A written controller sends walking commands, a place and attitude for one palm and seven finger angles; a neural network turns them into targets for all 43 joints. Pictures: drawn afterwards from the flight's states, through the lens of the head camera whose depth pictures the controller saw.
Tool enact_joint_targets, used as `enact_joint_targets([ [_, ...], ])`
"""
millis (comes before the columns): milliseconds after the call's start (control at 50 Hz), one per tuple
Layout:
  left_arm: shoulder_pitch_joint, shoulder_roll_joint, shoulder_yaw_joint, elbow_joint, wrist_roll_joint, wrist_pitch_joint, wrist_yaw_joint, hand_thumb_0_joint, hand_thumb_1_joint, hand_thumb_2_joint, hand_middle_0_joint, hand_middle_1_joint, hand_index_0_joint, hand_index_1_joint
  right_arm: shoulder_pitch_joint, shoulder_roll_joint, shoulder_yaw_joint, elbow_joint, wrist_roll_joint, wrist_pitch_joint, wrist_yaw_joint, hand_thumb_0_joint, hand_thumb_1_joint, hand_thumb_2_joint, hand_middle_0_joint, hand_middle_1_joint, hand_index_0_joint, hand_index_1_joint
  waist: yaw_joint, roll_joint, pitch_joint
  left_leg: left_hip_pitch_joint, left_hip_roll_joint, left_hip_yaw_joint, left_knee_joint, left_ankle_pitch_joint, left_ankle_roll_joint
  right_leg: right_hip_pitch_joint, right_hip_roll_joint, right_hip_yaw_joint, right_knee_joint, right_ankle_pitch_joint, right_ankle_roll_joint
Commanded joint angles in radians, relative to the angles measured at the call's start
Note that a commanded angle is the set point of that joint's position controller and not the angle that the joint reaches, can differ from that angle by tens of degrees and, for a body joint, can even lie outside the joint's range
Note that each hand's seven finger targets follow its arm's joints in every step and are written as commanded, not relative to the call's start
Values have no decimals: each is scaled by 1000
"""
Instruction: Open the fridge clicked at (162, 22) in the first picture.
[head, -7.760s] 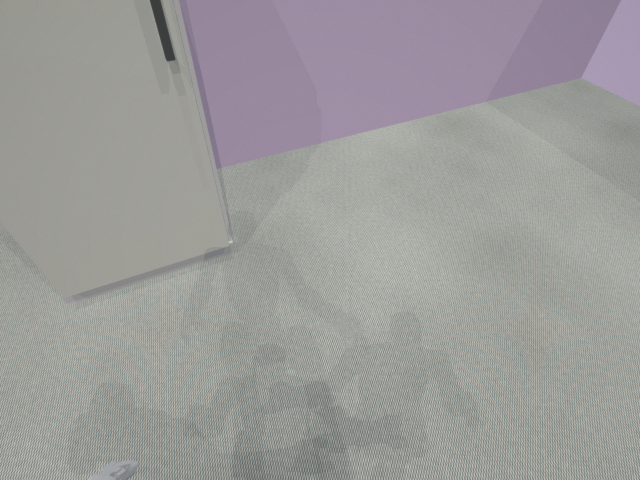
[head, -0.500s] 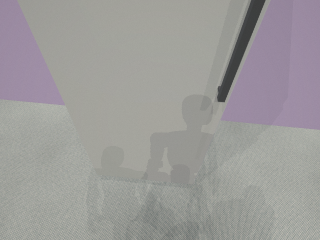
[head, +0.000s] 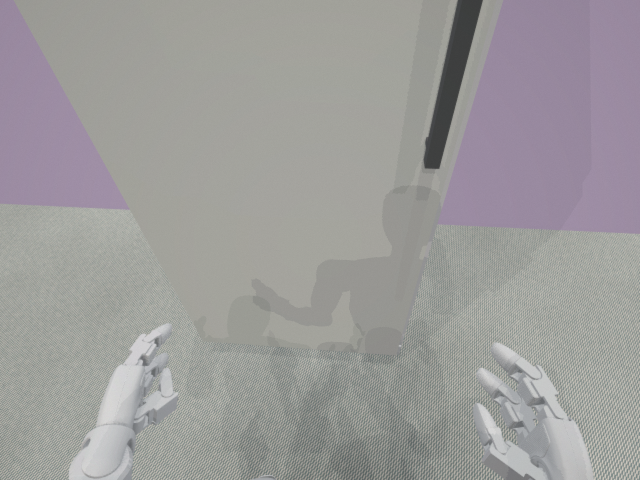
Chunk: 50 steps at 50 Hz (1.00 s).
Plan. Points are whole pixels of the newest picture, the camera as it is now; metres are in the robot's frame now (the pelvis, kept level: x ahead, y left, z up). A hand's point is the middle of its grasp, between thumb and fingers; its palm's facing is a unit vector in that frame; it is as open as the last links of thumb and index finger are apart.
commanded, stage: raise the hand to about handle height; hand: right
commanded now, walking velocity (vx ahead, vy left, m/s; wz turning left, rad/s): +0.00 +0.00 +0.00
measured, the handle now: (459, 25) +0.55 -0.14 +0.30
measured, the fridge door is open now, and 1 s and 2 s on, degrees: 0 0 0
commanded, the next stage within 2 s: move the hooked fingers beside the handle in 1.70 s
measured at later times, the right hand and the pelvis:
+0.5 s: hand (603, 362) +0.22 -0.25 +0.12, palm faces +0.19 +0.98 -0.07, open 11.4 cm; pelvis +0.01 -0.02 +0.01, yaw -1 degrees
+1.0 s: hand out of the picture +0.26 -0.28 +0.20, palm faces +0.14 +0.99 -0.07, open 13.8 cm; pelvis +0.01 +0.00 +0.03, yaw -3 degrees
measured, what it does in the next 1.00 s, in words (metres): stands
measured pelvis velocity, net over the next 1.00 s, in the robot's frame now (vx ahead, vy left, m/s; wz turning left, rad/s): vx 0.01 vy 0.00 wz -0.05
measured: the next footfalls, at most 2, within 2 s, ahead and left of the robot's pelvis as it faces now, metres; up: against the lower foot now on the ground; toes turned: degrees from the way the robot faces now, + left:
none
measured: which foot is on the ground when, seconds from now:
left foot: down 0.00-1.00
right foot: down 0.00-1.00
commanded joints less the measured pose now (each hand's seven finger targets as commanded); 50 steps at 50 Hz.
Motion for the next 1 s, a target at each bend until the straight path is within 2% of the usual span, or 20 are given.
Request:
enact_joint_targets([
  [0, 5, 55, 5, -168, 14, -35, 12, 0, 900, 900, -200, -300, -200, -300, -146, -164, -135, -549, 8, -126, -125, 0, -410, -690, 235, 615, 235, 615, -21, -242, -192, 103, -50, -7, -91, 162, 27, 11, 60, 21, -97, 224, -30],
  [20, 36, 62, -3, -150, 24, -40, 16, 0, 900, 900, -200, -300, -200, -300, -241, -175, -112, -638, 0, -167, -146, 0, -387, -680, 237, 630, 237, 630, 15, -202, -193, 70, -63, -1, -67, 175, 25, 17, 51, 44, -75, 232, -32],
  [80, 65, 72, -17, -100, 18, -63, 24, 0, 900, 900, -200, -300, -200, -300, -241, -101, 19, -641, -17, -239, -128, 0, -317, -650, 242, 675, 242, 675, 70, -215, -188, -14, -70, 13, -63, 142, 26, 45, 35, 74, -48, 221, -34],
  [140, 54, 98, -33, -79, 0, -86, 39, 0, 900, 900, -200, -300, -200, -300, -297, -112, 78, -527, -16, -181, -38, 0, -247, -620, 247, 720, 247, 720, 109, -180, -111, -28, -71, 13, -96, 70, 21, 14, 24, 106, -68, 118, -35],
  [200, 27, 110, -37, -101, -23, -71, 59, 0, 900, 900, -200, -300, -200, -300, -180, -192, -14, -346, -25, 29, 21, 0, -177, -590, 252, 765, 252, 765, 53, -67, -96, 46, -63, 18, -145, -3, 16, -46, 29, 118, -140, 22, -33],
  [220, 9, 106, -37, -105, -29, -60, 62, 0, 900, 900, -200, -300, -200, -300, -111, -224, -74, -258, -23, 116, 33, 0, -153, -580, 253, 780, 253, 780, 10, -82, -89, 90, -65, 23, -155, 13, 23, -49, 33, 115, -167, 42, -30],
  [260, -36, 86, -45, -151, -34, -40, 68, 0, 900, 900, -200, -300, -200, -300, -90, -243, -143, -344, 16, 241, 27, 0, -107, -560, 257, 810, 257, 810, -43, -73, -165, 192, -50, 38, -159, 100, 18, -12, 39, 96, -204, 135, -22],
  [320, -71, 51, -66, -159, -25, -26, 73, 0, 900, 900, -200, -300, -200, -300, -93, -263, -285, -458, 102, 313, -50, 0, -37, -530, 262, 855, 262, 855, -86, -14, -201, 300, -58, 63, -173, 192, 15, 24, 40, 93, -230, 251, -12],
  [360, -43, 41, -70, -147, -23, -41, 65, 0, 900, 900, -200, -300, -200, -300, -132, -268, -326, -544, 123, 276, -106, 0, 10, -510, 265, 885, 265, 885, -77, -42, -178, 282, -66, 70, -184, 223, 15, 54, 32, 87, -244, 292, -3],
  [400, -4, 46, -70, -126, -15, -66, 55, 0, 900, 900, -200, -300, -200, -300, -170, -259, -299, -598, 100, 208, -134, 0, 57, -490, 268, 915, 268, 915, -59, -113, -164, 251, -71, 63, -189, 234, 18, 82, 30, 76, -246, 321, 0],
  [420, 9, 53, -73, -117, -10, -77, 49, 0, 900, 900, -200, -300, -200, -300, -205, -256, -268, -611, 84, 182, -134, 0, 80, -480, 270, 930, 270, 930, -46, -107, -144, 254, -74, 60, -191, 240, 20, 83, 28, 78, -248, 337, 1],
  [460, 34, 69, -70, -93, -14, -98, 43, 0, 900, 900, -200, -300, -200, -300, -247, -226, -193, -574, 55, 156, -103, 0, 127, -460, 273, 960, 273, 960, -7, -176, -121, 216, -72, 52, -211, 220, 17, 117, 27, 73, -250, 311, 0],
  [520, 38, 100, -64, -68, -27, -119, 61, 0, 900, 900, -200, -300, -200, -300, -319, -223, -147, -482, 57, 194, -17, 0, 197, -430, 278, 1005, 278, 1005, 25, -141, -78, 211, -69, 37, -262, 175, 14, 126, 31, 79, -258, 233, -19],
  [600, 10, 116, -68, -68, -43, -125, 101, 0, 900, 900, -200, -300, -200, -300, -428, -361, -257, -419, 80, 295, 52, 0, 290, -390, 285, 1065, 285, 1065, -12, -111, -63, 263, -57, 26, -322, 101, 12, 144, 40, 87, -308, 165, -33],
  [620, 2, 118, -70, -68, -40, -123, 107, 0, 900, 900, -200, -300, -200, -300, -452, -417, -319, -424, 89, 311, 50, 0, 313, -380, 287, 1080, 287, 1080, -29, -106, -80, 302, -57, 27, -327, 124, 15, 158, 42, 88, -316, 195, -33],
  [720, -26, 88, -85, -77, -34, -124, 101, 0, 900, 900, -200, -300, -200, -300, -514, -470, -451, -463, 148, 329, 29, 0, 430, -330, 295, 1155, 295, 1155, -71, -150, -156, 422, -59, 32, -335, 336, 20, 247, 50, 73, -335, 379, -25],
  [800, -27, 96, -89, -57, -44, -122, 96, 0, 900, 900, -200, -300, -200, -300, -585, -416, -390, -363, 151, 380, 61, 0, 500, -300, 300, 1200, 300, 1200, -46, -168, -76, 396, -60, 30, -366, 378, 15, 274, 49, 57, -355, 381, -23],
  [880, -33, 112, -95, -59, -59, -91, 107, 0, 900, 900, -200, -300, -200, -300, -679, -439, -357, -232, 129, 507, 117, 0, 500, -300, 300, 1200, 300, 1200, -30, -91, 6, 363, -56, 11, -421, 284, 4, 253, 47, 59, -380, 290, -38],
  [920, -45, 114, -98, -65, -62, -74, 113, 0, 900, 900, -200, -300, -200, -300, -738, -485, -378, -219, 121, 547, 128, 0, 500, -300, 300, 1200, 300, 1200, -30, -69, 4, 370, -53, -6, -443, 232, 3, 259, 48, 60, -382, 266, -43],
  [980, -75, 102, -103, -86, -58, -69, 117, 0, 900, 900, -200, -300, -200, -300, -879, -573, -447, -311, 115, 541, 123, 0, 500, -300, 300, 1200, 300, 1200, -40, -110, -117, 424, -48, -11, -446, 231, 4, 315, 55, 64, -390, 287, -44],
])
